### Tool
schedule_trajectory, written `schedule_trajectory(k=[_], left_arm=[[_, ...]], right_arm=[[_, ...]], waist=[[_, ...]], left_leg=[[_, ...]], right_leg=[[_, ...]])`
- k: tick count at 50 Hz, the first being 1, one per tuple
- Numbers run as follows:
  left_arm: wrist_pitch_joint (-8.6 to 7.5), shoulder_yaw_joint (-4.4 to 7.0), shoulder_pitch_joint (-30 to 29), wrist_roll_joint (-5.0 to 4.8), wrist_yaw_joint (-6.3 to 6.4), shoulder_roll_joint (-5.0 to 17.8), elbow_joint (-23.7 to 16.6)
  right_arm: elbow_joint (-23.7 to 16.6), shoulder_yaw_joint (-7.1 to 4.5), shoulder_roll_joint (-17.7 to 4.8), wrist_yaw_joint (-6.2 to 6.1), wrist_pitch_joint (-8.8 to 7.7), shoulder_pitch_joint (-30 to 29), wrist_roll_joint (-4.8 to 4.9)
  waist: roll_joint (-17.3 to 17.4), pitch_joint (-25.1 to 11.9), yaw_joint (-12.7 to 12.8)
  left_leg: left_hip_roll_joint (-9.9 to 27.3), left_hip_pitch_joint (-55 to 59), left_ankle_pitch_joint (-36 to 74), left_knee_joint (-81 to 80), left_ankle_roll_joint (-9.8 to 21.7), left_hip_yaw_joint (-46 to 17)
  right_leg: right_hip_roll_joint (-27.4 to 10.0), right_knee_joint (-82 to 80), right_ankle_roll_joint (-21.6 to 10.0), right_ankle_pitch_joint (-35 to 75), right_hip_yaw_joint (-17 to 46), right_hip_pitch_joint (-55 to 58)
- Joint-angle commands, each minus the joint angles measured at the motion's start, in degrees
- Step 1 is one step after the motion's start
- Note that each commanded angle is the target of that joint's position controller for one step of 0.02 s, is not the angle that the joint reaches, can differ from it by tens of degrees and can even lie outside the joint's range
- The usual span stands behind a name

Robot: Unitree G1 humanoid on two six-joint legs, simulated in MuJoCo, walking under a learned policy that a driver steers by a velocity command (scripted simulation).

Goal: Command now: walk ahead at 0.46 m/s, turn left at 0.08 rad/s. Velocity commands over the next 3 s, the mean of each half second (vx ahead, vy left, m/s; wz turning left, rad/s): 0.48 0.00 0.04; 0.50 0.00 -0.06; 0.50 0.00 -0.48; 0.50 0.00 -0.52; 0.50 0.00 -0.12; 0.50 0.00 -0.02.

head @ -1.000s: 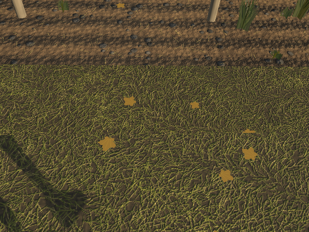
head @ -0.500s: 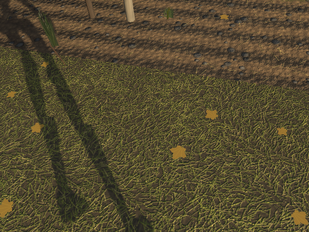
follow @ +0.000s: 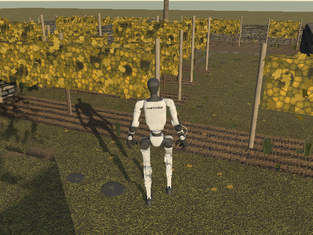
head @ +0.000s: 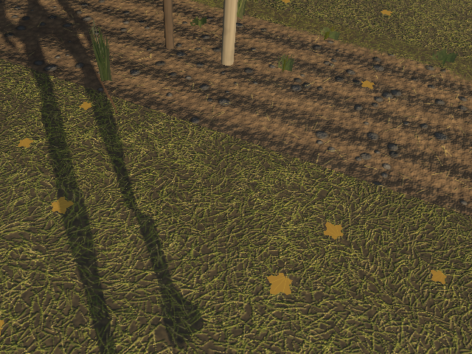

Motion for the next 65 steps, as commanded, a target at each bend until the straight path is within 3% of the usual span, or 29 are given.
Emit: schedule_trajectory(k=[1,7,12,16,19,21,22,23,24,25,26,27,29,31,32,34,37,41,43,44,45,46,48,50,54,57,60,63,65], left_arm=[[-0.12,1.36,-1.67,-0.12,0.06,4.88,-3.08],[-0.79,2.58,-9.15,-0.77,-0.39,5.5,-4.89],[-1.72,1.52,-16.9,0.34,-1.87,2.38,-7.16],[-3.25,0.41,-23.05,-0.49,-2.16,1.12,-8.59],[-3.94,-0.1,-17.53,-0.74,-1.35,0.46,-5.09],[-4.03,1.19,-2.4,-0.05,0.8,3.73,1.17],[-4.22,2.04,9.73,1.09,1.3,5.66,5.08],[-4.43,2.88,15.03,1.95,0.93,9.21,7.1],[-4.02,3.45,20.44,-0.14,0.02,11.0,6.15],[-3.28,3.81,19.25,-1.42,-0.05,10.64,4.92],[-2.82,3.55,14.36,-0.86,1.42,9.4,3.72],[-2.56,2.52,10.72,-0.19,3.02,5.18,4.81],[-3.95,1.46,10.56,0.05,3.58,3.85,5.88],[-6.25,0.69,2.93,-0.47,2.57,2.71,6.49],[-6.86,0.67,0.61,-0.96,2.37,3.12,6.25],[-7.29,0.4,-1.97,-1.75,1.52,1.25,6.01],[-6.77,0.89,2.27,-3.06,0.94,2.37,6.9],[-3.97,1.19,10.31,-1.14,1.26,3.45,9.31],[-3.08,1.04,12.13,-0.61,1.51,3.17,10.09],[-3.28,0.48,12.13,-0.84,1.53,1.56,8.65],[-3.69,-0.89,15.63,-2.39,1.35,-4.52,6.27],[-3.19,0.78,12.23,-1.36,2.11,1.76,6.55],[-3.12,1.12,5.98,-1.8,1.94,1.19,5.27],[-1.91,1.23,7.0,-0.96,1.36,-0.26,6.21],[0.31,1.51,4.08,-0.75,0.81,-1.96,5.28],[0.55,1.19,-3.8,-1.11,0.44,-2.32,2.42],[0.17,0.11,-9.53,-0.14,-0.52,-3.89,-0.18],[0.46,0.24,-10.77,-0.48,-0.46,-1.87,-1.62],[0.46,1.12,-5.4,-0.34,0.1,-0.07,0.24]], right_arm=[[-0.96,-2.09,-8.45,-0.26,-1.94,1.95,-0.11],[3.41,-2.67,-9.85,-0.99,-3.78,6.9,-0.37],[4.59,-1.44,-7.08,-3.09,-4.64,8.96,-1.23],[5.76,-0.75,-6.91,-3.95,-4.17,13.94,-2.39],[6.59,0.13,-5.08,-4.53,-3.09,14.36,-2.04],[7.36,-0.12,-6.85,-4.14,-2.08,14.77,-1.93],[7.62,-0.53,-7.82,-3.93,-1.59,13.51,-0.67],[9.31,-1.13,-4.78,-3.51,-1.6,19.99,1.84],[7.62,-0.92,-5.78,-4.27,-2.3,22.62,5.14],[4.95,-1.11,-8.9,-4.44,-2.49,14.52,4.76],[3.24,-0.84,-7.97,-4.05,-2.3,9.31,3.14],[1.99,-0.35,-5.66,-3.15,-1.55,1.93,0.3],[0.86,-0.11,-3.19,-1.21,0.55,0.5,-3.19],[-2.29,0.1,-1.13,-0.37,1.35,-6.51,-2.05],[-3.65,0.6,-0.03,0.43,1.23,-7.46,-1.97],[-0.91,1.31,1.32,1.68,0.42,-3.1,-1.58],[-1.77,1.04,-1.23,2.05,0.32,-9.4,-0.78],[-5.06,0.28,-3.28,1.74,0.32,-18.41,-1.56],[-2.33,-0.63,-3.95,1.38,-0.9,-9.32,-1.86],[0.33,-1.88,-7.77,0.62,-2.03,1.58,-2.75],[1.09,-3.44,-14.17,-0.25,-2.03,7.68,-3.06],[1.65,-3.49,-13.0,-0.46,-1.02,8.25,-0.56],[0.1,-1.95,-6.76,-0.5,-1.03,-1.49,-0.95],[-0.09,-1.42,-3.7,-0.87,-1.6,-4.71,-0.71],[1.1,-2.25,-5.28,-1.13,-3.54,-1.62,-0.14],[1.73,-2.14,-4.64,-1.43,-3.45,-0.28,0.22],[2.48,-2.36,-5.92,-1.75,-3.45,-0.22,0.12],[2.88,-2.67,-7.03,-1.81,-3.07,1.09,-0.14],[1.48,-2.99,-8.33,-2.07,-2.92,-1.21,-0.42]], waist=[[7.9,3.62,-0.07],[7.23,7.76,-0.34],[5.05,7.81,-3.54],[2.54,9.97,-8.2],[2.45,9.34,-7.91],[0.79,1.73,-2.46],[-1.38,-3.03,4.55],[-12.64,-10.22,3.67],[-12.65,-26.15,5.82],[-3.75,-30.83,10.35],[-0.9,-27.19,8.97],[2.82,-16.85,7.22],[4.74,-6.79,3.26],[3.22,5.01,-2.12],[0.99,5.79,-3.67],[-3.67,1.12,-5.38],[-0.89,1.7,-2.45],[1.04,6.09,2.01],[2.88,3.19,-1.35],[7.97,-3.93,-5.04],[20.86,-11.01,-4.77],[14.53,-10.91,-6.26],[8.81,0.59,-2.57],[9.97,2.86,0.86],[7.89,1.84,2.6],[7.86,4.03,1.61],[9.86,4.08,0.6],[10.08,3.7,0.33],[9.92,-0.12,2.57]], left_leg=[[15.59,0.6,19.36,-5.08,8.66,-9.69],[14.61,6.89,15.81,-2.14,7.43,-8.36],[13.45,0.3,7.09,7.19,7.13,-8.86],[11.93,2.21,4.19,15.68,6.11,-8.66],[9.42,1.45,7.91,24.99,4.64,-7.35],[7.34,-0.41,17.68,45.07,5.16,-7.49],[5.07,-9.09,14.95,62.05,4.04,-4.71],[-3.36,-28.06,-32.87,89.27,0.6,0.3],[-2.59,-44.04,-37.95,105.47,-0.87,-7.61],[0.36,-54.68,-31.24,106.77,-1.09,-6.97],[4.12,-56.06,-25.11,99.66,-1.43,-4.14],[5.68,-56.02,-21.82,95.34,-1.87,-0.72],[8.19,-49.16,-21.5,88.84,-0.64,-2.3],[10.84,-43.31,-6.34,64.63,-1.5,-4.16],[10.5,-35.76,1.3,51.4,-2.1,-1.47],[8.92,-20.24,15.44,36.7,-1.81,0.44],[8.54,-20.69,17.09,28.88,-1.26,1.24],[6.71,-24.66,3.77,20.85,0.12,4.2],[4.09,-12.5,0.14,15.03,0.83,4.43],[10.96,1.11,-2.36,13.41,3.36,-4.49],[28.51,16.17,-6.27,6.31,9.32,-29.6],[29.68,13.06,-10.19,2.03,10.5,-35.96],[24.49,1.24,-6.41,-0.23,7.45,-20.98],[20.39,-5.74,2.77,-2.49,4.11,-10.86],[19.32,-5.2,20.12,-2.49,3.33,-1.21],[17.67,-5.17,19.79,-3.31,2.74,4.01],[15.84,-8.87,25.8,-1.55,2.02,10.3],[17.85,-5.93,29.77,1.22,2.55,11.52],[17.45,-4.58,44.37,11.08,2.18,14.06]], right_leg=[[-0.27,4.52,0.2,6.3,1.08,-8.23],[0.76,-8.19,-0.53,14.63,6.15,-18.5],[-1.65,-17.04,-1.62,31.59,3.28,-12.62],[-2.24,-27.78,-2.32,37.06,1.51,-11.25],[-3.15,-37.14,-1.94,41.73,1.47,0.11],[-0.13,-37.01,-2.24,37.43,-2.99,17.17],[-1.35,-37.21,-2.5,41.5,-4.5,33.57],[-10.64,-21.35,-5.25,68.86,2.0,54.21],[-23.63,-4.11,-13.06,87.54,15.16,75.66],[-26.76,-12.03,-18.69,64.46,23.2,76.74],[-26.97,-21.93,-19.66,34.56,25.38,65.54],[-23.07,-29.57,-19.02,17.55,25.19,49.66],[-22.02,-34.11,-18.93,9.95,24.63,27.23],[-15.81,-41.44,-13.3,8.93,16.61,8.19],[-10.76,-44.52,-11.92,11.89,10.14,1.78],[-5.91,-41.74,-10.26,21.55,1.2,-0.97],[-9.26,-43.39,-9.85,21.57,3.46,9.75],[-11.37,-39.84,-9.21,15.81,4.92,22.01],[-8.43,-26.8,-7.87,20.84,3.73,21.68],[-4.79,-11.46,-6.34,16.52,0.67,15.43],[4.49,9.81,-3.49,-14.07,-4.93,-2.94],[5.36,16.62,-4.06,-19.9,2.42,-9.19],[0.06,16.58,-4.58,-10.94,4.64,-10.46],[-1.9,12.51,-3.67,-6.35,4.21,-4.96],[-1.52,9.7,-2.49,0.2,3.12,-4.64],[-1.35,0.91,-1.97,6.83,1.45,-7.25],[1.4,-8.29,-2.49,13.8,-3.9,0.83],[2.05,-11.48,-4.3,8.95,-5.43,3.84],[5.39,-7.61,-6.65,5.77,-8.04,10.53]])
